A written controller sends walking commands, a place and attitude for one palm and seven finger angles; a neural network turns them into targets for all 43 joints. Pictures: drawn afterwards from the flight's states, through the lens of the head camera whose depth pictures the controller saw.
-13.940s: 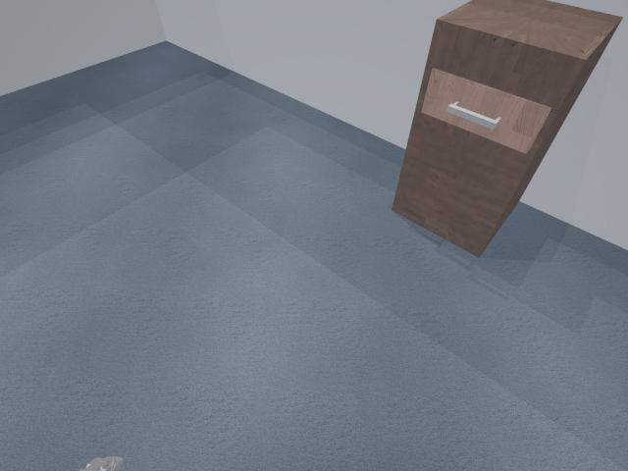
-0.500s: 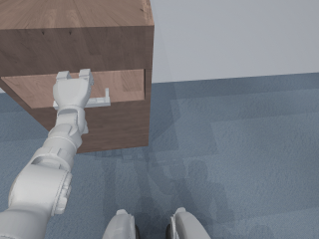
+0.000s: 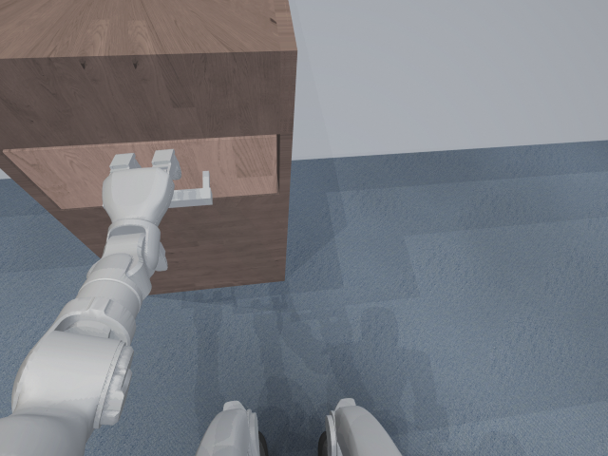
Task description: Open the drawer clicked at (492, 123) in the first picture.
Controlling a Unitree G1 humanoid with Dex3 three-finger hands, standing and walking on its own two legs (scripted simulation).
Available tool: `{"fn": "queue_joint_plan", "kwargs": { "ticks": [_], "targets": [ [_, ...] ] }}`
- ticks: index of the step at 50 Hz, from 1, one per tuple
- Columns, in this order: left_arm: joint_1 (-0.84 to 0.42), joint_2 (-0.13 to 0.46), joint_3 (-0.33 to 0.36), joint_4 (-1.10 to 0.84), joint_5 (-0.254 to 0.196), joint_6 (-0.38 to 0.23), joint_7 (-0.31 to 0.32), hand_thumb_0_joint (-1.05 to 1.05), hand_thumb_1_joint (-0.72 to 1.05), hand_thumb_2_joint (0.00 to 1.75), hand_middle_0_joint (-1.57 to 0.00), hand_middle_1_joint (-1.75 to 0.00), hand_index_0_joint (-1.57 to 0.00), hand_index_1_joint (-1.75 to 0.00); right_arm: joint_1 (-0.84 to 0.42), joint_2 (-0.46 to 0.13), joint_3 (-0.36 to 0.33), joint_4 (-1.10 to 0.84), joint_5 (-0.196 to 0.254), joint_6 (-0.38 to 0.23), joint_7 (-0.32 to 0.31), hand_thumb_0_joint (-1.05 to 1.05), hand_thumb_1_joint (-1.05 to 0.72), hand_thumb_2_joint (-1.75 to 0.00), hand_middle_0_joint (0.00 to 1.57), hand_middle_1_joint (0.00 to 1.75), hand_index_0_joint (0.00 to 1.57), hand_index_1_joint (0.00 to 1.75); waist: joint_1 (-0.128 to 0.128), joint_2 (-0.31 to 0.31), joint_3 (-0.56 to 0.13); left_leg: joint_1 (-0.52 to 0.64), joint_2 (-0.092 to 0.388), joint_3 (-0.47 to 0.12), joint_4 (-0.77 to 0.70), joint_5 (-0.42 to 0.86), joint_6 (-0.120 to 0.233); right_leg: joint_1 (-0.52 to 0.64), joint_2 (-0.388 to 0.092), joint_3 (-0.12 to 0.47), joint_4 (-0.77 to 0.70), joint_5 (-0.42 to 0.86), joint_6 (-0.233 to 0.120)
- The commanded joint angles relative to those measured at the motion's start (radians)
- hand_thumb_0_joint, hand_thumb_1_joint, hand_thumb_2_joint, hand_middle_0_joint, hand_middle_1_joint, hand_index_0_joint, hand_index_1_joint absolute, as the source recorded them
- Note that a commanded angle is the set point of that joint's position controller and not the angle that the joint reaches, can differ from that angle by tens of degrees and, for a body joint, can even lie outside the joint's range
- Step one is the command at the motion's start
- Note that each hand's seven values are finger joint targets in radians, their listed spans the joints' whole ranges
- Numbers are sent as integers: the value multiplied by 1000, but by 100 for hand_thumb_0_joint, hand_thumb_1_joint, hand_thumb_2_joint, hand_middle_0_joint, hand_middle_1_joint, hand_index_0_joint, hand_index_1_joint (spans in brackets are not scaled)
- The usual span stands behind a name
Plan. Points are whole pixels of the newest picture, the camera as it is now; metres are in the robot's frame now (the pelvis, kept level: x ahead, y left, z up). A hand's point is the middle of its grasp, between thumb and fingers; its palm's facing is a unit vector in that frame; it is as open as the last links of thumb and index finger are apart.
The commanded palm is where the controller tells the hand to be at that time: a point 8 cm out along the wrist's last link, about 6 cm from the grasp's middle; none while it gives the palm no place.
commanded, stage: lower the fingers behind the handle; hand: left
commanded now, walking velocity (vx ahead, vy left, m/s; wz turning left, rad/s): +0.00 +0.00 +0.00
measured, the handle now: (160, 190) +0.53 +0.20 -0.08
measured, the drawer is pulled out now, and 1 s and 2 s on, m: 0.00 0.00 0.00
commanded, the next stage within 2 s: close the thumb around the handle in 1.30 s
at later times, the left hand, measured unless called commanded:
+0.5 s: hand (157, 219) +0.47 +0.20 -0.08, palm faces -0.05 -0.03 -1.00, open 13.8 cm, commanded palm +0.46 +0.18 -0.02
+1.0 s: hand (163, 223) +0.48 +0.20 -0.10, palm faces -0.04 -0.03 -1.00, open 13.8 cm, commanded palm +0.46 +0.18 -0.05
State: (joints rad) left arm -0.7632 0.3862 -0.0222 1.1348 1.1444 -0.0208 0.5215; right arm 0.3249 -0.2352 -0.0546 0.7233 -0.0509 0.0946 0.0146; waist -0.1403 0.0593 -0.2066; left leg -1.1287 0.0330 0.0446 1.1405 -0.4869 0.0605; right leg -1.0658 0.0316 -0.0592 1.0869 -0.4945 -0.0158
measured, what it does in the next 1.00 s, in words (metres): lowers itself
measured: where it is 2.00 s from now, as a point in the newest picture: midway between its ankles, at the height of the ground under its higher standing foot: outside the picture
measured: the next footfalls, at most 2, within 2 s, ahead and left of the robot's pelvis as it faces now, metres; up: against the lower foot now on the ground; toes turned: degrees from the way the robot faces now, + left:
none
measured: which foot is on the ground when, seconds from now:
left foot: down 0.00-1.00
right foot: down 0.00-1.00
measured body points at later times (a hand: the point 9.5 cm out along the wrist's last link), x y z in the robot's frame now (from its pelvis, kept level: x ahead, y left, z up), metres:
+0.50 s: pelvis -0.02 +0.00 -0.03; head +0.13 +0.02 +0.39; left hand +0.47 +0.20 -0.02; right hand +0.00 -0.27 -0.15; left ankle +0.02 +0.08 -0.65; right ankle +0.00 -0.12 -0.65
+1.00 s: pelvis -0.02 +0.00 -0.05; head +0.14 +0.01 +0.36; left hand +0.48 +0.20 -0.05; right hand -0.01 -0.27 -0.18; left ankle +0.02 +0.08 -0.65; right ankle +0.00 -0.12 -0.65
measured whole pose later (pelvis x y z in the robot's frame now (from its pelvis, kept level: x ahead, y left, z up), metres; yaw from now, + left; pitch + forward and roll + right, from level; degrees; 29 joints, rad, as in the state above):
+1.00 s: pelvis -0.02 +0.00 -0.05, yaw -1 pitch +33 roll -4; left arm -0.87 0.44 0.00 1.16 1.15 0.02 0.54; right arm 0.29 -0.24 -0.03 0.73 -0.06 0.05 0.03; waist -0.16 0.07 -0.21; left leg -1.41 0.05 0.03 1.38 -0.54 0.06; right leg -1.34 0.04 -0.08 1.32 -0.55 -0.02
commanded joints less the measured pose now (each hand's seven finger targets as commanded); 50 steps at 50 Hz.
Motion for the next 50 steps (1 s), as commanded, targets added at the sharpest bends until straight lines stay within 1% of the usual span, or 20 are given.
{"fn": "queue_joint_plan", "kwargs": {
  "ticks": [1, 3, 5, 12, 16, 18, 19, 21, 23, 24, 26, 28, 31, 33, 39, 41, 43, 45, 48, 50],
  "targets": [
    [-434, 191, 30, -191, 10, 7, 75, 0, -50, 30, -30, -120, -30, -120, 142, -168, -61, -39, -11, -10, -6, 0, -90, -90, 20, 30, 20, 30, -24, 77, -475, 442, -18, -85, -73, 441, -24, 87, 35, 17, -95, 338, -26],
    [-438, 226, 59, -181, 8, 23, 82, 0, -50, 30, -30, -120, -30, -120, 138, -175, -61, -33, -13, -8, -4, 0, -90, -90, 20, 30, 20, 30, -20, 71, -493, 448, -14, -96, -68, 452, -28, 83, 35, 11, -80, 337, -26],
    [-443, 182, 24, -177, 5, 35, 80, 0, -50, 30, -30, -120, -30, -120, 138, -172, -64, -35, -11, -8, -1, 0, -90, -90, 20, 30, 20, 30, -28, 85, -503, 463, -13, -96, -61, 459, -29, 64, 35, 9, -79, 335, -25],
    [-437, 190, 14, -162, -1, 30, 46, 0, -50, 30, -30, -120, -30, -120, 133, -175, -57, -38, -8, -14, -9, 0, -90, -90, 20, 30, 20, 30, -33, 56, -486, 408, -14, -97, -47, 379, -23, 47, 35, 11, -69, 283, -24],
    [-469, 188, 4, -125, 5, 17, 50, 0, -50, 30, -30, -120, -30, -120, 131, -176, -51, -34, -8, -22, -11, 0, -90, -90, 20, 30, 20, 30, -49, 56, -427, 345, -14, -104, -33, 304, -20, -20, 33, 8, -54, 215, -25],
    [-485, 222, 28, -119, 8, 19, 58, 0, -50, 30, -30, -120, -30, -120, 129, -180, -48, -33, -11, -27, -12, 0, -90, -90, 20, 30, 20, 30, -47, 68, -442, 340, -14, -111, -26, 298, -21, -38, 33, 8, -38, 205, -27],
    [-484, 199, 8, -114, 10, 22, 58, 0, -50, 30, -30, -120, -30, -120, 129, -179, -48, -39, -9, -29, -10, 0, -90, -90, 20, 30, 20, 30, -47, 84, -447, 338, -14, -112, -23, 289, -23, -50, 32, 5, -32, 195, -27],
    [-494, 211, 17, -101, 9, 27, 60, 0, -50, 30, -30, -120, -30, -120, 131, -181, -47, -36, -10, -33, -8, 0, -90, -90, 20, 30, 20, 30, -52, 80, -449, 320, -13, -108, -8, 285, -21, -62, 32, 6, -24, 194, -26],
    [-499, 242, 43, -131, 5, 24, 57, 0, -50, 30, -30, -120, -30, -120, 135, -186, -47, -39, -13, -36, -8, 0, -90, -90, 20, 30, 20, 30, -40, 94, -513, 339, -11, -119, 3, 323, -25, -54, 33, 5, 0, 216, -27],
    [-495, 220, 25, -142, 9, 22, 54, 0, -50, 30, -30, -120, -30, -120, 137, -183, -49, -45, -12, -35, -7, 0, -90, -90, 20, 30, 20, 30, -39, 111, -531, 356, -9, -124, 8, 341, -28, -66, 33, 3, 7, 222, -28],
    [-505, 199, 13, -138, 10, 25, 56, 0, -50, 30, -30, -120, -30, -120, 142, -181, -51, -38, -12, -36, -5, 0, -90, -90, 20, 30, 20, 30, -50, 98, -514, 346, -5, -125, 19, 336, -27, -82, 34, 1, 10, 217, -26],
    [-513, 224, 32, -132, 5, 28, 57, 0, -50, 30, -30, -120, -30, -120, 141, -184, -48, -33, -12, -38, -6, 0, -90, -90, 20, 30, 20, 30, -53, 80, -524, 322, -5, -129, 28, 322, -25, -83, 33, 1, 21, 211, -25],
    [-522, 275, 62, -153, 14, 26, 67, 0, -50, 30, -30, -120, -30, -120, 145, -187, -46, -32, -13, -39, -7, 0, -90, -90, 20, 30, 20, 30, -42, 103, -542, 307, -5, -122, 43, 329, -24, -82, 33, 4, 34, 220, -25],
    [-509, 259, 62, -162, 11, 27, 70, 0, -50, 30, -30, -120, -30, -120, 142, -184, -48, -30, -15, -41, -4, 0, -90, -90, 20, 30, 20, 30, -41, 102, -560, 314, -5, -122, 53, 347, -24, -82, 34, 3, 42, 231, -24],
    [-482, 267, 61, -130, 7, 42, 67, 0, -50, 30, -30, -120, -30, -120, 145, -186, -42, -28, -12, -46, -1, 0, -90, -90, 20, 30, 20, 30, -41, 95, -546, 265, -6, -115, 74, 328, -21, -89, 36, 3, 57, 227, -23],
    [-515, 244, 34, -138, 9, 39, 62, 0, -50, 30, -30, -120, -30, -120, 148, -183, -44, -23, -13, -51, -2, 0, -90, -90, 20, 30, 20, 30, -58, 90, -538, 246, -6, -111, 83, 303, -18, -99, 36, 5, 56, 216, -21],
    [-484, 244, 40, -114, 0, 45, 53, 0, -50, 30, -30, -120, -30, -120, 146, -184, -42, -23, -12, -50, 1, 0, -90, -90, 20, 30, 20, 30, -48, 103, -529, 249, -7, -114, 82, 309, -21, -110, 37, 3, 65, 215, -25],
    [-467, 253, 42, -92, -1, 48, 44, 0, -50, 30, -30, -120, -30, -120, 149, -185, -38, -24, -11, -50, -2, 0, -90, -90, 20, 30, 20, 30, -51, 69, -508, 207, -8, -105, 93, 290, -16, -101, 37, 6, 64, 213, -22],
    [-474, 263, 51, -137, -6, 40, 35, 0, -50, 30, -30, -120, -30, -120, 149, -184, -41, -31, -10, -50, -2, 0, -90, -90, 20, 30, 20, 30, -43, 84, -561, 228, -10, -102, 100, 317, -15, -79, 37, 9, 73, 245, -22],
    [-456, 270, 52, -139, -4, 40, 30, 0, -50, 30, -30, -120, -30, -120, 148, -182, -37, -33, -7, -46, -4, 0, -90, -90, 20, 30, 20, 30, -38, 84, -537, 216, -10, -97, 99, 314, -15, -69, 37, 10, 69, 248, -22]
  ]
}}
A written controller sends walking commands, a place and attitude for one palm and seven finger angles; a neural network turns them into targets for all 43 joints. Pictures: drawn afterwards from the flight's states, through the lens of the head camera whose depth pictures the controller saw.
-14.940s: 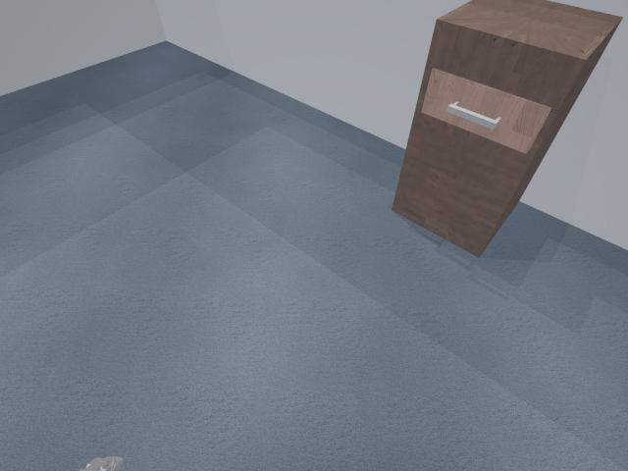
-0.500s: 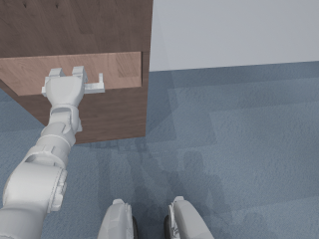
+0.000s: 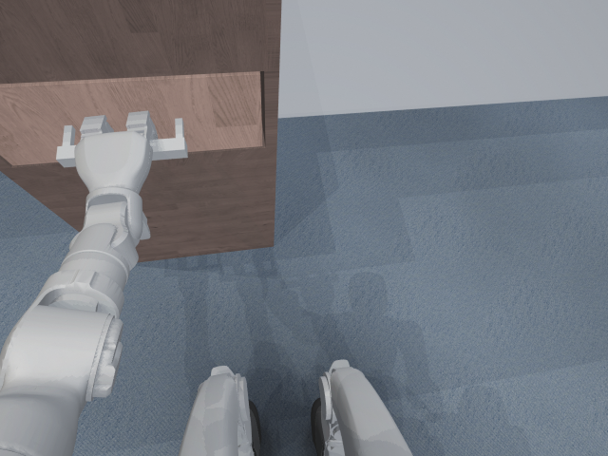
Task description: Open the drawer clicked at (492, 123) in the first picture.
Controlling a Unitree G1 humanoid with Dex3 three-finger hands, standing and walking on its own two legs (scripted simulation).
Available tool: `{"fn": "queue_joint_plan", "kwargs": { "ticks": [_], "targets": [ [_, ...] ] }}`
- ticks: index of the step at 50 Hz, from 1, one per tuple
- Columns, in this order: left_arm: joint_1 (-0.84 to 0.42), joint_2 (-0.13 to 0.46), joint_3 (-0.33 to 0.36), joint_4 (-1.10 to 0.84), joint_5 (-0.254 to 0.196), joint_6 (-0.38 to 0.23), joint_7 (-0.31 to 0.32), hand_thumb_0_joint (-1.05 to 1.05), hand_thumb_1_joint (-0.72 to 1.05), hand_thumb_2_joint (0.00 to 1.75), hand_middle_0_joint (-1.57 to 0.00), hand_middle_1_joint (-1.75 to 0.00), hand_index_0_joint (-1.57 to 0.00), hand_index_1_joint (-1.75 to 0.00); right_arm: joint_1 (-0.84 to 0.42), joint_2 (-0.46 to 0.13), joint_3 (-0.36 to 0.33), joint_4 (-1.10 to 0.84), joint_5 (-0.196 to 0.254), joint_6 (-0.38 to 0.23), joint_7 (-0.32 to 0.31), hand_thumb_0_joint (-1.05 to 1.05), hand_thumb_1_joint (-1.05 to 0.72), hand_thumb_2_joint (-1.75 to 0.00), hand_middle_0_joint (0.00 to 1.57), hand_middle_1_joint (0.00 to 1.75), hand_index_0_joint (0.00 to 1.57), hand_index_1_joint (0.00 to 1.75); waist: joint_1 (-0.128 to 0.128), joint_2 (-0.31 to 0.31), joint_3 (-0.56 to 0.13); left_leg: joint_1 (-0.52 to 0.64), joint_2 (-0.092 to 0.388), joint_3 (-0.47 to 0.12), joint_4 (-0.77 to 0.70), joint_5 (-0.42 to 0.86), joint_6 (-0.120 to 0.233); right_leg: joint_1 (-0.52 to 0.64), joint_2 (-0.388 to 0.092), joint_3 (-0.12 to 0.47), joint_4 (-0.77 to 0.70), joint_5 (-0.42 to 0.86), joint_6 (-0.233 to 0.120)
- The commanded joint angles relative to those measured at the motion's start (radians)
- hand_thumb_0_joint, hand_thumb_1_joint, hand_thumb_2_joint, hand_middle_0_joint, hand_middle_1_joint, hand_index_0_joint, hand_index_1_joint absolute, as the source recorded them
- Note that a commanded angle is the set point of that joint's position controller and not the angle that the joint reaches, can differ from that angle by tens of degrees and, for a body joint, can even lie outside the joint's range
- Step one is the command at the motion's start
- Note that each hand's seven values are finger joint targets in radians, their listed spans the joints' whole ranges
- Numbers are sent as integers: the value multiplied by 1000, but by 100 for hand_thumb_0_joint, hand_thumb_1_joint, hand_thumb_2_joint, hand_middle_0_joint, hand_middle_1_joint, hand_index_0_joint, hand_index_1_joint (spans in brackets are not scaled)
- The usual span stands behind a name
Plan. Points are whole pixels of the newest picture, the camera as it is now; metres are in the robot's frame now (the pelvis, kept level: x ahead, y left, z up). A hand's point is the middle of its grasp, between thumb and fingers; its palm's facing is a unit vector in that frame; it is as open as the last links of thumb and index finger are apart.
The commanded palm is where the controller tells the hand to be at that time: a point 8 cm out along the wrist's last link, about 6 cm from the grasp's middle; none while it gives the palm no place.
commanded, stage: lower the fingers behind the handle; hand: left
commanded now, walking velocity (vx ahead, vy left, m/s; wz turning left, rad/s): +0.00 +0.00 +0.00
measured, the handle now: (125, 140) +0.55 +0.22 -0.02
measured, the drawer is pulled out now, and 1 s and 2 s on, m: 0.00 0.00 0.03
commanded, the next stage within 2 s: close the thumb around the handle in 0.30 s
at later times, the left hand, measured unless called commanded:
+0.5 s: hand (131, 181) +0.50 +0.21 -0.05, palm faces -0.04 -0.02 -1.00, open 13.6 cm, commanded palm +0.48 +0.19 +0.00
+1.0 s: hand (130, 177) +0.50 +0.21 -0.05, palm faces -0.04 -0.03 -1.00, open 5.9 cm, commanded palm +0.49 +0.19 +0.00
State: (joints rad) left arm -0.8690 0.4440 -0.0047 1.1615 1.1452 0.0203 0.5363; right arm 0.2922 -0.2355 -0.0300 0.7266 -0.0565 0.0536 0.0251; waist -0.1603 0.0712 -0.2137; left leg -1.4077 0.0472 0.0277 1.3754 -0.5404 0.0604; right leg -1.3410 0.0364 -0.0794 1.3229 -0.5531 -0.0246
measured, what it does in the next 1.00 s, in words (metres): stands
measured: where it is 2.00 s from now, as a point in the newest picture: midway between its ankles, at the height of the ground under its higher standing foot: outside the picture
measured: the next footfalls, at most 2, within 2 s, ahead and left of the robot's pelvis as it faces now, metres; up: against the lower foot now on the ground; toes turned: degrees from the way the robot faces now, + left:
none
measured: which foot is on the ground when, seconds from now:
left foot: down 0.00-1.00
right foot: down 0.00-1.00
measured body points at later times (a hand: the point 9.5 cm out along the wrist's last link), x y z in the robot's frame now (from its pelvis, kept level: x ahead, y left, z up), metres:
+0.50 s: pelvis +0.00 +0.00 +0.00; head +0.17 +0.02 +0.42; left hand +0.49 +0.21 +0.01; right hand +0.03 -0.27 -0.12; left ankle +0.04 +0.09 -0.59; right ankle +0.03 -0.11 -0.59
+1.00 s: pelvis +0.00 +0.00 +0.00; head +0.17 +0.02 +0.42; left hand +0.50 +0.21 +0.01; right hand +0.02 -0.27 -0.13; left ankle +0.04 +0.09 -0.59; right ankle +0.03 -0.11 -0.59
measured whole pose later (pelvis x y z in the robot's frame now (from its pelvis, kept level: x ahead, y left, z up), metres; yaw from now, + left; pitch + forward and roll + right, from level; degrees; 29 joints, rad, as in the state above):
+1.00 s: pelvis +0.00 +0.00 +0.00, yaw +0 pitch +33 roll -4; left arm -0.88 0.46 -0.01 1.16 1.14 0.01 0.53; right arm 0.29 -0.24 -0.02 0.72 -0.05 0.06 0.02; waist -0.16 0.07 -0.21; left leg -1.41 0.05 0.03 1.38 -0.54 0.06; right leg -1.35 0.04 -0.08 1.33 -0.55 -0.02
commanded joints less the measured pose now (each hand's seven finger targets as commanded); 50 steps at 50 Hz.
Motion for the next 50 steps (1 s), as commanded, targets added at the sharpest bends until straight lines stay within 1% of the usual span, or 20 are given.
{"fn": "queue_joint_plan", "kwargs": {
  "ticks": [1, 3, 7, 8, 11, 15, 20, 22, 25, 28, 29, 32, 36, 38, 39, 40, 43, 45, 47, 50],
  "targets": [
    [-340, 205, 31, -174, -4, -4, 14, 0, -50, 30, -30, -120, -30, -120, 180, -180, -64, -40, -1, -4, -16, 0, -90, -90, 20, 30, 20, 30, -16, 63, -527, 497, -25, -79, -137, 374, -15, 210, 32, 30, -168, 314, -13],
    [-339, 193, 28, -198, -8, -13, 10, 0, -50, 30, -30, -120, -30, -120, 171, -177, -65, -45, -1, -4, -15, 0, -90, -90, 20, 30, 20, 30, -10, 83, -554, 521, -23, -86, -137, 380, -18, 201, 32, 30, -162, 309, -15],
    [-323, 188, 22, -162, -7, -11, 18, 0, -50, 30, -30, -120, -30, -120, 168, -177, -62, -41, 1, -5, -17, 0, -90, -90, 20, 30, 20, 30, -21, 47, -489, 467, -25, -74, -138, 323, -12, 200, 32, 32, -179, 275, -11],
    [-349, 212, 36, -170, -7, -14, 20, 0, -50, 30, -30, -120, -30, -120, 170, -179, -60, -37, 1, -6, -20, 0, -90, -90, 20, 30, 20, 30, -22, 37, -492, 462, -25, -77, -139, 323, -11, 206, 31, 35, -175, 277, -11],
    [-373, 185, 15, -198, -3, -19, 28, 0, -50, 30, -30, -120, -30, -120, 171, -177, -66, -38, 0, -10, -20, 0, -90, -90, 20, 30, 20, 30, -23, 84, -522, 506, -23, -82, -139, 345, -15, 183, 30, 32, -172, 282, -13],
    [-360, 181, 17, -175, -4, -13, 30, 0, -50, 30, -30, -120, -30, -120, 173, -177, -66, -32, -1, -9, -18, 0, -90, -90, 20, 30, 20, 30, -28, 64, -510, 505, -21, -82, -137, 357, -15, 181, 30, 29, -173, 292, -11],
    [-340, 174, 19, -187, -5, -13, 29, 0, -50, 30, -30, -120, -30, -120, 173, -177, -67, -36, -2, -6, -16, 0, -90, -90, 20, 30, 20, 30, -15, 79, -541, 530, -24, -83, -138, 389, -17, 197, 31, 29, -169, 317, -14],
    [-345, 166, 9, -174, -6, -9, 30, 0, -39, 35, -31, -121, -31, -121, 172, -177, -66, -34, -1, -4, -15, 0, -90, -90, 20, 30, 20, 30, -23, 63, -504, 503, -23, -81, -143, 364, -16, 197, 31, 28, -176, 300, -13],
    [-363, 184, 18, -171, -6, -8, 30, 0, -22, 42, -32, -123, -32, -123, 173, -179, -66, -31, -2, -5, -16, 0, -90, -90, 20, 30, 20, 30, -25, 67, -518, 499, -24, -81, -140, 344, -15, 189, 31, 29, -175, 283, -12],
    [-364, 180, 13, -147, -11, -4, 24, 0, -5, 49, -33, -125, -33, -125, 174, -179, -62, -29, -2, -6, -16, 0, -90, -90, 20, 30, 20, 30, -32, 59, -490, 486, -25, -81, -144, 338, -14, 190, 31, 29, -179, 282, -13],
    [-371, 205, 24, -149, -5, -5, 24, 0, 0, 52, -34, -125, -34, -125, 176, -184, -61, -30, -1, -5, -19, 0, -90, -90, 20, 30, 20, 30, -31, 56, -494, 481, -24, -82, -142, 337, -13, 187, 31, 30, -175, 279, -12],
    [-362, 185, 12, -163, -7, -8, 19, 0, 17, 59, -35, -127, -35, -127, 177, -180, -63, -34, -1, -7, -18, 0, -90, -90, 20, 30, 20, 30, -25, 75, -525, 499, -26, -80, -139, 357, -14, 196, 31, 30, -172, 296, -13],
    [-357, 187, 11, -143, -7, -6, 14, 0, 40, 68, -36, -130, -36, -130, 175, -180, -60, -37, 0, -8, -18, 0, -90, -90, 20, 30, 20, 30, -30, 61, -495, 468, -26, -77, -136, 330, -12, 186, 32, 29, -172, 276, -12],
    [-365, 203, 19, -127, -8, -2, 12, 0, 51, 73, -37, -131, -37, -131, 174, -183, -58, -33, 1, -8, -19, 0, -90, -90, 20, 30, 20, 30, -33, 57, -481, 460, -24, -81, -138, 316, -13, 177, 33, 29, -170, 262, -12],
    [-381, 226, 31, -151, -5, -6, 14, 0, 56, 76, -38, -131, -38, -131, 178, -186, -57, -36, 1, -9, -20, 0, -90, -90, 20, 30, 20, 30, -26, 74, -505, 469, -24, -82, -138, 320, -14, 176, 32, 29, -165, 262, -13],
    [-385, 196, 8, -150, -6, -4, 13, 0, 62, 78, -38, -132, -38, -132, 177, -183, -58, -39, 1, -9, -19, 0, -90, -90, 20, 30, 20, 30, -31, 86, -504, 481, -25, -84, -140, 325, -15, 169, 33, 28, -168, 263, -14],
    [-356, 202, 30, -155, -17, -7, 8, 0, 79, 85, -39, -134, -39, -134, 180, -185, -61, -38, 0, -8, -17, 0, -90, -90, 20, 30, 20, 30, -21, 75, -532, 512, -21, -92, -139, 365, -17, 175, 33, 24, -160, 286, -14],
    [-360, 194, 14, -150, -16, -6, 5, 0, 90, 90, -40, -135, -40, -135, 182, -183, -59, -37, 3, -6, -19, 0, -90, -90, 20, 30, 20, 30, -31, 65, -511, 484, -23, -85, -134, 347, -14, 178, 33, 27, -166, 284, -11],
    [-343, 227, 37, -134, -13, -4, 6, 0, 90, 90, -40, -135, -40, -135, 180, -187, -55, -38, 3, -5, -20, 0, -90, -90, 20, 30, 20, 30, -20, 48, -498, 453, -25, -80, -135, 323, -13, 189, 33, 29, -166, 269, -12],
    [-383, 205, 16, -143, -5, -3, 11, 0, 90, 90, -40, -135, -40, -135, 182, -187, -58, -35, 2, -7, -22, 0, -90, -90, 20, 30, 20, 30, -34, 76, -492, 477, -21, -90, -140, 318, -16, 148, 31, 23, -162, 251, -12]
  ]
}}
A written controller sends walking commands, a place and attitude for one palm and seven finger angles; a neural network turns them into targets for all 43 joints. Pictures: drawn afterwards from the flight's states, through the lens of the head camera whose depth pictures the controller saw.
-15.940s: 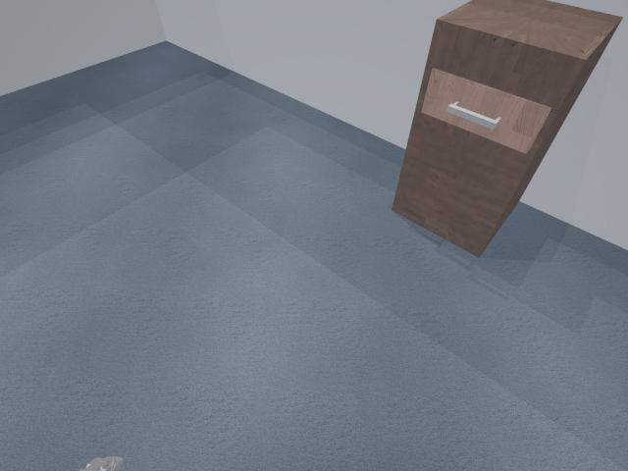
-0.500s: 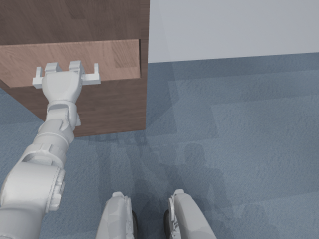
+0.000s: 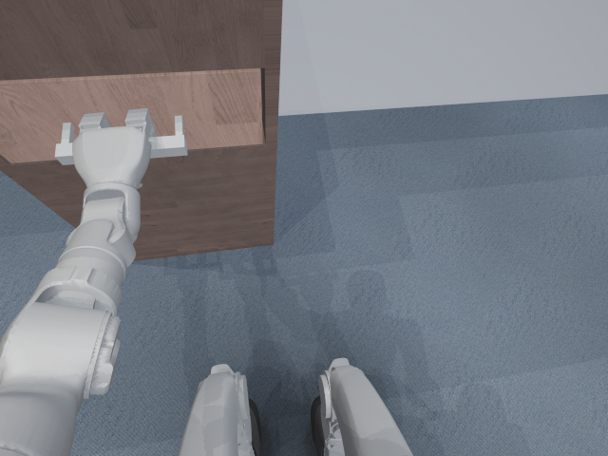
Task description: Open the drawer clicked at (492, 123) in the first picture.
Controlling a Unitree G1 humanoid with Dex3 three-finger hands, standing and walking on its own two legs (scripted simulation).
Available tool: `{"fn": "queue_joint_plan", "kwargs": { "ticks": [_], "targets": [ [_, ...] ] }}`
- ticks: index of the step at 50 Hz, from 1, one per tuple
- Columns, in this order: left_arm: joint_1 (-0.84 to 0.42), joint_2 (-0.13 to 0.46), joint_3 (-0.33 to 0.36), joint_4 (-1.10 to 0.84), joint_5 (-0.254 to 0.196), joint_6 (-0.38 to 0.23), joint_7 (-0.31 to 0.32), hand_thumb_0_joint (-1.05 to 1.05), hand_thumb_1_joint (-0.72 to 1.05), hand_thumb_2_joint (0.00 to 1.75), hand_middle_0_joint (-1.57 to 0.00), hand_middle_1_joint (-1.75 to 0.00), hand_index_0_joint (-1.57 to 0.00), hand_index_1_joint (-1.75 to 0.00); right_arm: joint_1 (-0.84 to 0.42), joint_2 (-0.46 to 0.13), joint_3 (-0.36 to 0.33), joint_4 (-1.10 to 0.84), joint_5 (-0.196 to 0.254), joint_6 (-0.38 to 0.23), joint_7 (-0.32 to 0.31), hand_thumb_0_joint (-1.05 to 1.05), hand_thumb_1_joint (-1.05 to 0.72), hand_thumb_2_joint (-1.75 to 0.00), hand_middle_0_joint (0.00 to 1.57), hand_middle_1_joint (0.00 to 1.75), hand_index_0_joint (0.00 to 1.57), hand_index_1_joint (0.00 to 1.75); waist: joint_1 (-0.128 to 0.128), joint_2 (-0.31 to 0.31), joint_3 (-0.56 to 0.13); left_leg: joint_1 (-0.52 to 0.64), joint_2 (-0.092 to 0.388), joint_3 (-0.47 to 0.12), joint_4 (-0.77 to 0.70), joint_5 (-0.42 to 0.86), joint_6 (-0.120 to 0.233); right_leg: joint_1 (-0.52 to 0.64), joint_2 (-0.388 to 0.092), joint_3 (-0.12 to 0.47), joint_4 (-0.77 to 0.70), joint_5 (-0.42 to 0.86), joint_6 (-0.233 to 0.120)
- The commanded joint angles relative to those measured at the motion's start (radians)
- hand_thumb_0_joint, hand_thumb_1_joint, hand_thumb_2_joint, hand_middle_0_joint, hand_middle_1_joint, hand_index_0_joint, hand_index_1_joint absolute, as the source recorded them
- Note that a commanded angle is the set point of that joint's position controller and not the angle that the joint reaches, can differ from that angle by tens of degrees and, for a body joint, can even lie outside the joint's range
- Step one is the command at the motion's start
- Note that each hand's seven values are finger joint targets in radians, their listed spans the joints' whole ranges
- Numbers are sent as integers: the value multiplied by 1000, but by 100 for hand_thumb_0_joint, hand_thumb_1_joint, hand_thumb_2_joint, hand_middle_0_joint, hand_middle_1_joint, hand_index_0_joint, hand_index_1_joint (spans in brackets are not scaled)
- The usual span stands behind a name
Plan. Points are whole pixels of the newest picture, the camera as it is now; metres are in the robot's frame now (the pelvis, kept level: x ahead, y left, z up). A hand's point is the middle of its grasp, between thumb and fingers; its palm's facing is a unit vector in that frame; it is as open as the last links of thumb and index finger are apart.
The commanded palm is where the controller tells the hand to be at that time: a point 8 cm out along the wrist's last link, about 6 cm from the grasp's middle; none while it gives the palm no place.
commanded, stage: close the thumb around the handle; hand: left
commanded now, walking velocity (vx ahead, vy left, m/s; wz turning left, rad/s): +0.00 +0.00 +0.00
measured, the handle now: (124, 138) +0.55 +0.22 -0.02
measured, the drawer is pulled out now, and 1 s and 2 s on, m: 0.00 0.03 0.09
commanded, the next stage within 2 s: pull the drawer open in 0.10 s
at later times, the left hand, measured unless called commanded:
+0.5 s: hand (130, 180) +0.49 +0.21 -0.05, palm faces -0.05 -0.05 -1.00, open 5.3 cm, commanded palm +0.46 +0.20 +0.00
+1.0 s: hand (130, 198) +0.47 +0.21 -0.05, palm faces -0.06 -0.06 -1.00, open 5.3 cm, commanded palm +0.43 +0.19 +0.00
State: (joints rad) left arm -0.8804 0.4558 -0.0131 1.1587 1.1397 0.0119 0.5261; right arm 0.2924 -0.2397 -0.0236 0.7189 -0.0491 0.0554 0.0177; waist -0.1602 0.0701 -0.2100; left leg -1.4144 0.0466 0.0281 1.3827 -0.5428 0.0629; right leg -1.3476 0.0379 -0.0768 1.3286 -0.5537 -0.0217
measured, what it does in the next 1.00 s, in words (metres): stands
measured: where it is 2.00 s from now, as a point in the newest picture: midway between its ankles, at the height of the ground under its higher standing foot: outside the picture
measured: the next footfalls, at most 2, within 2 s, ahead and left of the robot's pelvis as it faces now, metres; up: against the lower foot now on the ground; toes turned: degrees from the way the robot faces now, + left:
none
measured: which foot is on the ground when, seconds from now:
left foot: down 0.00-1.00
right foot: down 0.00-1.00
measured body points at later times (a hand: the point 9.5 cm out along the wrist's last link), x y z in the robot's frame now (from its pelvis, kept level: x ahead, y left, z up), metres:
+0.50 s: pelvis +0.01 +0.00 +0.01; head +0.18 +0.02 +0.43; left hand +0.49 +0.21 +0.01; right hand +0.03 -0.26 -0.12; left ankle +0.04 +0.09 -0.59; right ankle +0.03 -0.11 -0.59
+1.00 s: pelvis +0.03 +0.00 +0.03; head +0.18 +0.02 +0.45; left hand +0.46 +0.21 +0.01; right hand +0.10 -0.26 -0.11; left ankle +0.04 +0.09 -0.59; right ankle +0.03 -0.11 -0.59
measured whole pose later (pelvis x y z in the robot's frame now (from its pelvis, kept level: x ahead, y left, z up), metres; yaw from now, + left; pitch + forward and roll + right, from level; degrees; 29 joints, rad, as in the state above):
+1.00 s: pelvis +0.03 +0.00 +0.03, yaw +0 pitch +30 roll -3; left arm -0.61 0.34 -0.03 0.97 1.14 0.02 0.58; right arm 0.24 -0.23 -0.06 0.69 -0.06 0.11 0.04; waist -0.09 0.05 -0.22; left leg -1.24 0.04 0.05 1.27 -0.56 0.06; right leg -1.18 0.04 -0.05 1.22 -0.57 -0.01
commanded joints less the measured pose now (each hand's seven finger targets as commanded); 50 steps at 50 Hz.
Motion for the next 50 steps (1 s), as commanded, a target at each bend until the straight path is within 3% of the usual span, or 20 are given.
{"fn": "queue_joint_plan", "kwargs": {
  "ticks": [1, 10, 15, 20, 22, 24, 27, 28, 30, 32, 35, 39, 41, 43, 45, 48, 50],
  "targets": [
    [-370, 201, 33, -149, 0, 4, 23, 0, 90, 90, -40, -135, -40, -135, 181, -184, -65, -29, -6, -10, -13, 0, -90, -90, 20, 30, 20, 30, -28, 85, -507, 493, -20, -90, -147, 324, -20, 159, 30, 21, -168, 252, -16],
    [-371, 191, 26, -156, -11, 10, 16, 0, 90, 90, -40, -135, -40, -135, 184, -182, -65, -32, -3, -11, -15, 0, -90, -90, 20, 30, 20, 30, -31, 76, -534, 515, -19, -95, -150, 339, -19, 170, 31, 22, -171, 262, -14],
    [-233, 166, 38, -183, -28, -4, 1, 0, 90, 90, -40, -135, -40, -135, 171, -177, -66, -48, -1, -4, -10, 0, -90, -90, 20, 30, 20, 30, 16, 68, -547, 540, -19, -89, -170, 374, -23, 218, 31, 22, -173, 293, -17],
    [-123, 135, 42, -233, -27, -26, 12, 0, 90, 90, -40, -135, -40, -135, 161, -169, -75, -52, -1, 3, -7, 0, -90, -90, 20, 30, 20, 30, 38, 47, -550, 570, -16, -79, -173, 441, -26, 254, 31, 26, -174, 363, -16],
    [-88, 124, 41, -226, -27, -27, 22, 0, 90, 90, -40, -135, -40, -135, 159, -167, -76, -48, -1, 7, -4, 0, -90, -90, 20, 30, 20, 30, 39, 26, -521, 555, -17, -75, -177, 439, -25, 268, 30, 26, -181, 375, -17],
    [-67, 142, 62, -245, -23, -31, 36, 0, 90, 90, -40, -135, -40, -135, 155, -168, -77, -48, -2, 9, -3, 0, -90, -90, 20, 30, 20, 30, 55, 36, -527, 562, -18, -70, -179, 463, -27, 283, 29, 29, -176, 398, -17],
    [-36, 86, 37, -267, -20, -25, 59, 0, 90, 90, -40, -135, -40, -135, 153, -161, -86, -44, -6, 13, 4, 0, -90, -90, 20, 30, 20, 30, 55, 46, -534, 610, -16, -72, -183, 525, -33, 288, 29, 25, -181, 442, -18],
    [-38, 103, 56, -272, -19, -23, 66, 0, 90, 90, -40, -135, -40, -135, 157, -163, -88, -37, -8, 16, 5, 0, -90, -90, 20, 30, 20, 30, 57, 33, -541, 627, -11, -82, -185, 553, -35, 288, 27, 24, -175, 454, -17],
    [-31, 56, 25, -275, -16, -14, 78, 0, 90, 90, -40, -135, -40, -135, 153, -159, -92, -39, -10, 20, 8, 0, -90, -90, 20, 30, 20, 30, 48, 31, -530, 641, -11, -81, -188, 571, -35, 286, 26, 22, -184, 465, -15],
    [-18, 64, 35, -280, -16, -7, 84, 0, 90, 90, -40, -135, -40, -135, 151, -159, -93, -38, -11, 23, 10, 0, -90, -90, 20, 30, 20, 30, 56, 27, -539, 649, -12, -76, -192, 577, -36, 307, 26, 23, -187, 481, -16],
    [-4, 31, 12, -271, -19, 2, 85, 0, 90, 90, -40, -135, -40, -135, 141, -156, -93, -39, -10, 28, 11, 0, -90, -90, 20, 30, 20, 30, 51, 35, -507, 662, -13, -77, -200, 583, -37, 294, 26, 22, -200, 475, -16],
    [27, 18, 12, -303, -16, -3, 86, 0, 90, 90, -40, -135, -40, -135, 132, -153, -95, -51, -12, 36, 9, 0, -90, -90, 20, 30, 20, 30, 67, 43, -548, 705, -13, -80, -204, 641, -39, 315, 23, 23, -197, 500, -15],
    [51, -6, -1, -301, -19, -2, 85, 0, 90, 90, -40, -135, -40, -135, 125, -150, -95, -55, -13, 40, 9, 0, -90, -90, 20, 30, 20, 30, 62, 26, -523, 699, -13, -73, -205, 641, -37, 324, 24, 25, -207, 513, -13],
    [68, 11, 14, -309, -15, -6, 85, 0, 90, 90, -40, -135, -40, -135, 120, -149, -94, -56, -15, 40, 7, 0, -90, -90, 20, 30, 20, 30, 67, 3, -523, 687, -15, -74, -205, 646, -36, 344, 23, 28, -203, 535, -14],
    [72, -26, -14, -307, -8, -7, 89, 0, 90, 90, -40, -135, -40, -135, 112, -147, -95, -60, -13, 44, 9, 0, -90, -90, 20, 30, 20, 30, 62, 17, -507, 699, -12, -76, -208, 644, -37, 320, 23, 25, -209, 514, -14],
    [83, -24, -6, -345, -5, -9, 98, 0, 90, 90, -40, -135, -40, -135, 108, -145, -97, -67, -15, 47, 11, 0, -90, -90, 20, 30, 20, 30, 75, 39, -525, 728, -12, -80, -211, 679, -41, 326, 23, 24, -206, 523, -17],
    [100, -49, -21, -357, -6, -7, 101, 0, 90, 90, -40, -135, -40, -135, 101, -143, -99, -69, -16, 51, 13, 0, -90, -90, 20, 30, 20, 30, 68, 23, -526, 733, -10, -76, -211, 680, -39, 334, 22, 25, -213, 532, -14]
  ]
}}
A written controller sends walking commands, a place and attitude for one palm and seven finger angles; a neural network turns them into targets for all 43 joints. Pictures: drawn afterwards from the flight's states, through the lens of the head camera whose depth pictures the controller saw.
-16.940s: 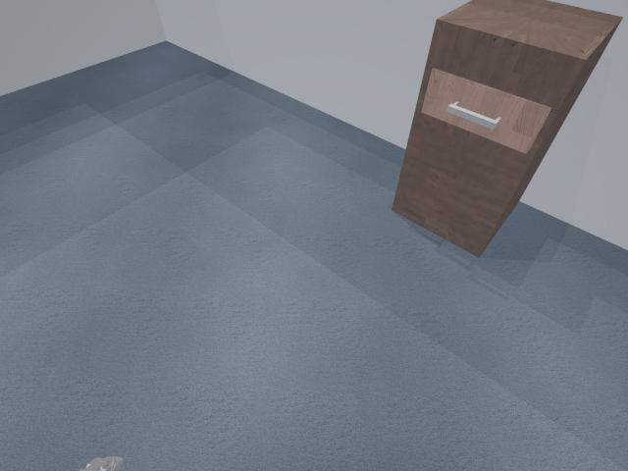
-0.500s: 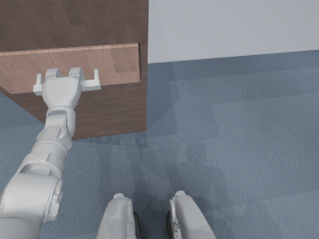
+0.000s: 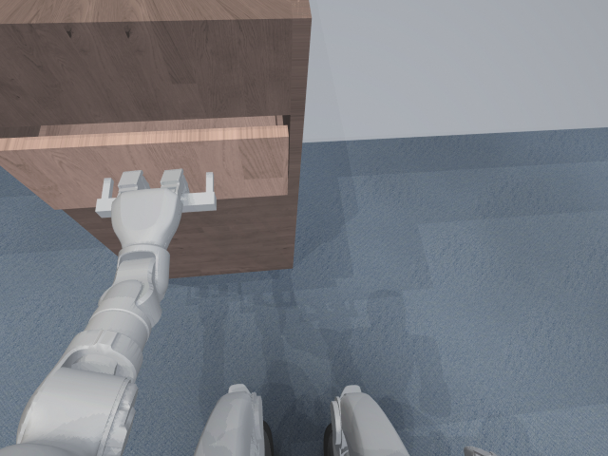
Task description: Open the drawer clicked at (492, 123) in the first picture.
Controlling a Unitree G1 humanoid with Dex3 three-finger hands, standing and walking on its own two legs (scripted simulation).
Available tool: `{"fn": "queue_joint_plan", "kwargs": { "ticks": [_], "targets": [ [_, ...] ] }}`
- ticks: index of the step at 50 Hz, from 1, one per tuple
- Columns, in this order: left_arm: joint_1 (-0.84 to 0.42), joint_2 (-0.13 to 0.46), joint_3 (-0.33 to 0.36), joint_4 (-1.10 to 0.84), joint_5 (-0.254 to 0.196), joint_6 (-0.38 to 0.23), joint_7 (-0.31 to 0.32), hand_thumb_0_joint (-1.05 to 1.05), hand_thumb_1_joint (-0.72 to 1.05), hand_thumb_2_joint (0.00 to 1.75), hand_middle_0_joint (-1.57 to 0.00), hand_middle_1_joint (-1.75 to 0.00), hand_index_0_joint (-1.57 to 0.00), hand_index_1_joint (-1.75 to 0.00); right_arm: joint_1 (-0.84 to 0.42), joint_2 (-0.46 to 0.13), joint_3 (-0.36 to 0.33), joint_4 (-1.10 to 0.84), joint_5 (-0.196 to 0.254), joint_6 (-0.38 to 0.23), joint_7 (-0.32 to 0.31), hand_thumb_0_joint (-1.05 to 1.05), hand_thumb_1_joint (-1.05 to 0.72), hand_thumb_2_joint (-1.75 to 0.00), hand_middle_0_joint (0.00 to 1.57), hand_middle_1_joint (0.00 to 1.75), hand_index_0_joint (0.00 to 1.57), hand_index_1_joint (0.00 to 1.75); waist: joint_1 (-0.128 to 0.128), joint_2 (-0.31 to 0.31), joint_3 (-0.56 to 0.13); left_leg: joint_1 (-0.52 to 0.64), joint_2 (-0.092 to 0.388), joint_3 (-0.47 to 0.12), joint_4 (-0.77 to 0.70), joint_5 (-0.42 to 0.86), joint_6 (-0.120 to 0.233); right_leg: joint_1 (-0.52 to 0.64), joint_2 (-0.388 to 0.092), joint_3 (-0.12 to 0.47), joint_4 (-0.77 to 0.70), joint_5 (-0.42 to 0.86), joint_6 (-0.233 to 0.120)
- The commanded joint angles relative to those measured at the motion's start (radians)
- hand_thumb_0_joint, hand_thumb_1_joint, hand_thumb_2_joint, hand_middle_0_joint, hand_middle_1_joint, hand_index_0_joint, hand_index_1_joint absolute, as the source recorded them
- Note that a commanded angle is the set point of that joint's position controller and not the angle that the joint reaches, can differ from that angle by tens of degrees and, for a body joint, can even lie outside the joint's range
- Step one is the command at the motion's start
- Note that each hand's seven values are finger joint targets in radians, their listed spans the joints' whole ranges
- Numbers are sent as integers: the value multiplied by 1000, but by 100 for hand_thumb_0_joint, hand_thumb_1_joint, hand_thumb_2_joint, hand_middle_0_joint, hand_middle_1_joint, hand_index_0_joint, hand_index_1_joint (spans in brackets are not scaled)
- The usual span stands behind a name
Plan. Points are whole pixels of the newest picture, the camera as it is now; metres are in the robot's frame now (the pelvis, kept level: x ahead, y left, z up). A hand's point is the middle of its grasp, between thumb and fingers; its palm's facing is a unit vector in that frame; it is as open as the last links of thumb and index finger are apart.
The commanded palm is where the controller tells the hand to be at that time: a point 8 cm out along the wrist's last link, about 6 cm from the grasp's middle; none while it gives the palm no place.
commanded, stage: pull the drawer open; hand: left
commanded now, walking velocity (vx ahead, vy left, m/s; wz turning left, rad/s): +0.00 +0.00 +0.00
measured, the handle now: (159, 193) +0.48 +0.21 -0.05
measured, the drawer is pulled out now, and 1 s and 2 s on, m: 0.03 0.09 0.14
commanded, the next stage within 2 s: none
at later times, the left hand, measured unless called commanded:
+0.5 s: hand (161, 249) +0.40 +0.20 -0.07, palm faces -0.05 -0.05 -1.00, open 5.3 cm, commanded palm +0.36 +0.19 -0.02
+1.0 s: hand (160, 268) +0.37 +0.20 -0.07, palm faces -0.04 -0.06 -1.00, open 5.4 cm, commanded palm +0.34 +0.19 -0.02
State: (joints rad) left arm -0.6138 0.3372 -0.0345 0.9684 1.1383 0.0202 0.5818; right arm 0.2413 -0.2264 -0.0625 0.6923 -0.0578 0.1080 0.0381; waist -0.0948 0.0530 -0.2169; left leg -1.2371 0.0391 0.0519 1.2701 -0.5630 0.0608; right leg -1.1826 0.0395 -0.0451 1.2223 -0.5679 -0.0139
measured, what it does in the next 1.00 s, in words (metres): stands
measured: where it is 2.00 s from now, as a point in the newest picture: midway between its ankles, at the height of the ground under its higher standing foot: outside the picture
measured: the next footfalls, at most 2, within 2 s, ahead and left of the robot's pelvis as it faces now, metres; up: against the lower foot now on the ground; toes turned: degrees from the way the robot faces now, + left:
none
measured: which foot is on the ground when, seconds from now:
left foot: down 0.00-1.00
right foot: down 0.00-1.00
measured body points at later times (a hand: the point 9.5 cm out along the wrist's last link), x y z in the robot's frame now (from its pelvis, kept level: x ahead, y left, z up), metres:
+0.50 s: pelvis -0.01 +0.00 +0.00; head +0.13 +0.01 +0.43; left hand +0.40 +0.20 -0.02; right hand +0.06 -0.26 -0.14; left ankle +0.01 +0.08 -0.62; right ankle -0.01 -0.12 -0.62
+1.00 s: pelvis -0.01 +0.00 +0.00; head +0.12 +0.00 +0.44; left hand +0.37 +0.20 -0.02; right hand +0.08 -0.26 -0.13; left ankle +0.01 +0.08 -0.62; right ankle -0.01 -0.12 -0.62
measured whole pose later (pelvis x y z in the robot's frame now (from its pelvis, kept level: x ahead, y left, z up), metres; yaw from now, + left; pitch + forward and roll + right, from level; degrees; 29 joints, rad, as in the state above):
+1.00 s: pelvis -0.01 +0.00 +0.00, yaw +0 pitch +27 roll -2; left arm -0.42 0.27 -0.07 0.84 1.15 0.04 0.63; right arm 0.21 -0.22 -0.07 0.69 -0.05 0.11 0.03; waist -0.06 0.05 -0.23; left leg -1.19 0.03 0.06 1.26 -0.55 0.06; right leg -1.14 0.04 -0.04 1.22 -0.56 -0.02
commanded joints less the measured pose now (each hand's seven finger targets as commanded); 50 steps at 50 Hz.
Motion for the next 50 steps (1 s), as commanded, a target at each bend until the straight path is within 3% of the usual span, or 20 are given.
{"fn": "queue_joint_plan", "kwargs": {
  "ticks": [1, 7, 9, 16, 21, 26, 27, 28, 30, 32, 34, 37, 38, 39, 42, 43, 45, 50],
  "targets": [
    [-153, 81, 9, -176, -5, -16, 47, 0, 90, 90, -40, -135, -40, -135, 150, -155, -59, -44, -8, 0, -8, 0, -90, -90, 20, 30, 20, 30, 10, 36, -520, 545, -6, -93, -99, 685, -36, 188, 21, -4, -109, 552, -23],
    [-157, 76, 1, -149, 4, -9, 59, 0, 90, 90, -40, -135, -40, -135, 131, -152, -56, -42, -6, -1, -10, 0, -90, -90, 20, 30, 20, 30, 5, 20, -465, 493, -16, -85, -111, 576, -35, 180, 24, -4, -118, 496, -28],
    [-163, 80, 7, -163, 6, -11, 62, 0, 90, 90, -40, -135, -40, -135, 130, -153, -57, -44, -8, -2, -11, 0, -90, -90, 20, 30, 20, 30, 11, 36, -498, 508, -16, -89, -109, 590, -35, 181, 22, -3, -109, 500, -29],
    [-93, 84, 19, -157, 0, -7, 61, 0, 90, 90, -40, -135, -40, -135, 111, -149, -56, -51, -4, -4, -16, 0, -90, -90, 20, 30, 20, 30, 25, 5, -472, 479, -21, -79, -118, 547, -33, 201, 23, 2, -119, 487, -30],
    [-102, 87, 16, -173, 4, -16, 64, 0, 90, 90, -40, -135, -40, -135, 102, -148, -53, -50, -3, -11, -19, 0, -90, -90, 20, 30, 20, 30, 21, 0, -459, 453, -24, -74, -117, 508, -30, 200, 22, 8, -120, 472, -30],
    [-53, 59, 9, -186, 3, -10, 74, 0, 90, 90, -40, -135, -40, -135, 91, -147, -56, -58, -1, -11, -16, 0, -90, -90, 20, 30, 20, 30, 34, 13, -473, 485, -23, -78, -124, 528, -34, 189, 23, 1, -119, 456, -33],
    [-57, 54, 3, -175, 2, -6, 73, 0, 90, 90, -40, -135, -40, -135, 91, -146, -56, -55, 0, -10, -16, 0, -90, -90, 20, 30, 20, 30, 25, -12, -451, 468, -22, -78, -125, 504, -32, 190, 23, 1, -125, 446, -32],
    [-72, 81, 20, -186, 5, -8, 73, 0, 90, 90, -40, -135, -40, -135, 91, -149, -55, -53, -2, -13, -17, 0, -90, -90, 20, 30, 20, 30, 32, 8, -461, 473, -21, -84, -125, 509, -35, 182, 23, 3, -117, 439, -34],
    [-69, 53, -1, -190, 4, -5, 76, 0, 90, 90, -40, -135, -40, -135, 85, -147, -55, -57, 1, -12, -16, 0, -90, -90, 20, 30, 20, 30, 32, 21, -450, 483, -21, -84, -132, 499, -36, 170, 23, -2, -122, 418, -34],
    [-53, 48, -3, -180, 0, 2, 77, 0, 90, 90, -40, -135, -40, -135, 85, -146, -56, -57, 2, -13, -17, 0, -90, -90, 20, 30, 20, 30, 29, -8, -443, 466, -23, -77, -133, 488, -33, 188, 23, 0, -127, 427, -33],
    [-41, 58, 4, -203, 5, 1, 76, 0, 90, 90, -40, -135, -40, -135, 82, -147, -55, -61, 1, -14, -17, 0, -90, -90, 20, 30, 20, 30, 41, 12, -475, 490, -22, -84, -133, 515, -36, 188, 22, 1, -118, 438, -34],
    [2, 31, -13, -208, -4, 7, 74, 0, 90, 90, -40, -135, -40, -135, 74, -143, -56, -65, 3, -13, -16, 0, -90, -90, 20, 30, 20, 30, 37, -12, -446, 479, -25, -76, -136, 502, -33, 202, 23, 4, -134, 443, -34],
    [-13, 58, 6, -223, -1, 5, 73, 0, 90, 90, -40, -135, -40, -135, 76, -146, -56, -62, 2, -14, -17, 0, -90, -90, 20, 30, 20, 30, 40, -13, -453, 481, -22, -82, -138, 511, -35, 205, 21, 3, -128, 446, -35],
    [-7, 46, -6, -240, 4, 2, 74, 0, 90, 90, -40, -135, -40, -135, 70, -144, -55, -67, 2, -13, -18, 0, -90, -90, 20, 30, 20, 30, 45, 11, -469, 493, -22, -82, -137, 521, -36, 200, 21, 4, -123, 448, -35],
    [34, 36, -7, -239, 0, 5, 77, 0, 90, 90, -40, -135, -40, -135, 67, -141, -55, -69, 2, -14, -18, 0, -90, -90, 20, 30, 20, 30, 43, -18, -446, 476, -26, -72, -137, 507, -31, 220, 22, 7, -134, 461, -34],
    [43, 67, 17, -250, 4, 4, 78, 0, 90, 90, -40, -135, -40, -135, 63, -143, -53, -70, 0, -15, -18, 0, -90, -90, 20, 30, 20, 30, 56, -7, -450, 474, -26, -75, -135, 516, -35, 221, 21, 9, -128, 465, -38],
    [49, 28, -13, -264, 6, 5, 82, 0, 90, 90, -40, -135, -40, -135, 61, -140, -54, -74, 0, -14, -17, 0, -90, -90, 20, 30, 20, 30, 46, -10, -448, 484, -24, -76, -136, 519, -33, 214, 20, 4, -129, 463, -35],
    [69, 11, -23, -286, 7, 19, 91, 0, 90, 90, -40, -135, -40, -135, 46, -140, -55, -80, 1, -11, -15, 0, -90, -90, 20, 30, 20, 30, 45, 0, -433, 506, -21, -81, -143, 514, -36, 191, 21, 0, -138, 433, -36]
  ]
}}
